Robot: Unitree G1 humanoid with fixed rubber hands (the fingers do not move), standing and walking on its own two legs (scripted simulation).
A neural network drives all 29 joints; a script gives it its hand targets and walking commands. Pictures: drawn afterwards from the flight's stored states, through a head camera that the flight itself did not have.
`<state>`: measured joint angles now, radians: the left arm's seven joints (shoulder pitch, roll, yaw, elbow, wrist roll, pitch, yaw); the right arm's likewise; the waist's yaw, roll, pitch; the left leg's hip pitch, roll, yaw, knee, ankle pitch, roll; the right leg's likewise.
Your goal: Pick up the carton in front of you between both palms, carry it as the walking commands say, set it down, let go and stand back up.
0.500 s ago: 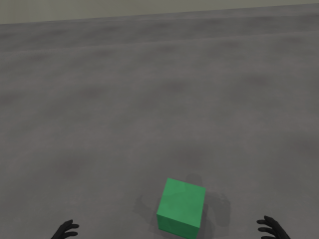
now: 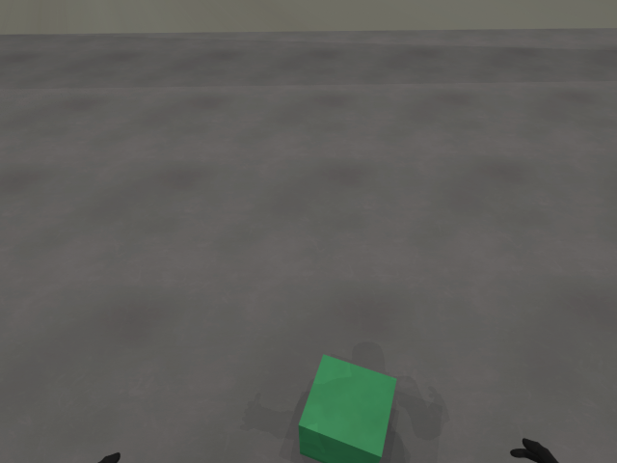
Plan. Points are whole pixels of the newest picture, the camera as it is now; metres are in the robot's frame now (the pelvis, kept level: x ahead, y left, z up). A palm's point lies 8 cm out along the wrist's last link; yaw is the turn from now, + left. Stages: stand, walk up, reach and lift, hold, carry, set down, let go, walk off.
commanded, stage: stand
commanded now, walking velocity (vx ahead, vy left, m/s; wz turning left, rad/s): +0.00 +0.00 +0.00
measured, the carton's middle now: (346, 417) +0.42 -0.08 -0.65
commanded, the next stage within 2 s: none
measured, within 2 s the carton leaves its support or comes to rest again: neither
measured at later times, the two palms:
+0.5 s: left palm out of the picture +0.08 +0.32 -0.09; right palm out of the picture +0.08 -0.29 -0.10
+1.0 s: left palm out of the picture +0.07 +0.31 -0.09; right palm out of the picture +0.06 -0.31 -0.10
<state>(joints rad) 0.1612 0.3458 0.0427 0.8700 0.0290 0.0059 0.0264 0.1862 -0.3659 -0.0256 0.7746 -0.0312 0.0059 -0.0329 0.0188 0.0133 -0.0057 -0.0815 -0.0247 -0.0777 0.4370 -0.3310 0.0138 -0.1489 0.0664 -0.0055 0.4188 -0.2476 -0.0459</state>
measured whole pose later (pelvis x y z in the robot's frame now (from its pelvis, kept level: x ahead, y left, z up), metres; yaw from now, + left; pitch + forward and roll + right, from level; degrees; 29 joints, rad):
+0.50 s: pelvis -0.02 +0.02 +0.00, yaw +0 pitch -2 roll +0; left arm 0.13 0.37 0.01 0.98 0.02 -0.01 0.01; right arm 0.18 -0.39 -0.01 0.91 -0.02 -0.02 -0.03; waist 0.01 0.03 0.02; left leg -0.06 -0.06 -0.06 0.35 -0.26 0.04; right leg -0.15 0.03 0.02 0.39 -0.20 -0.02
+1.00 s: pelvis -0.03 +0.00 +0.01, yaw +0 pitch -3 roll +0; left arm 0.10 0.38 -0.01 1.05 0.01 -0.02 0.01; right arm 0.16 -0.39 0.00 0.97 -0.02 -0.01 -0.02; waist 0.01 0.02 0.03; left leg -0.05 -0.04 -0.07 0.34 -0.24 0.01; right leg -0.13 0.05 0.02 0.34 -0.16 -0.04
